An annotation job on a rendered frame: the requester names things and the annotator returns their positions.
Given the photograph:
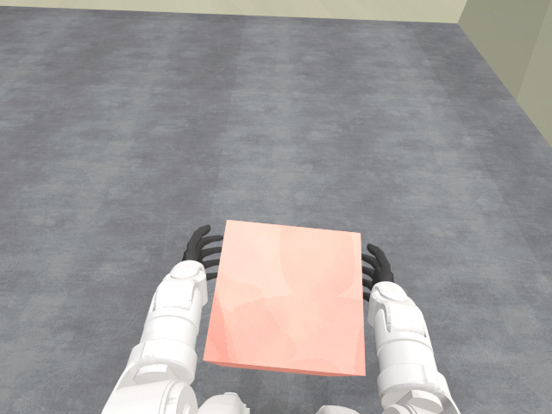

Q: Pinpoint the robot left hand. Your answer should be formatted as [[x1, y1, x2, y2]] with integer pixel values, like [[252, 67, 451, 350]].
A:
[[182, 224, 223, 281]]

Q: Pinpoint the left robot forearm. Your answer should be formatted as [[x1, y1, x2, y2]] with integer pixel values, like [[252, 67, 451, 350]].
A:
[[101, 260, 208, 414]]

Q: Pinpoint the robot right hand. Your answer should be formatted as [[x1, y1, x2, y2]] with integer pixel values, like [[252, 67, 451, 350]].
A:
[[361, 243, 394, 302]]

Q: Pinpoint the right robot forearm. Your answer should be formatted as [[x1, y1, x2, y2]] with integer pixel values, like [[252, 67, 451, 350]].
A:
[[367, 281, 460, 414]]

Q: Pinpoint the carton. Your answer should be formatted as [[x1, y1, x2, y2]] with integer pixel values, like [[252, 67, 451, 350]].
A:
[[203, 220, 366, 376]]

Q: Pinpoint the left robot upper arm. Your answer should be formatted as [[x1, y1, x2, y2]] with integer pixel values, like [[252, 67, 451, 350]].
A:
[[103, 379, 198, 414]]

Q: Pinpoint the robot left thigh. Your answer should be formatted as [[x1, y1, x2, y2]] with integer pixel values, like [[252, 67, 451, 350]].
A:
[[198, 395, 250, 414]]

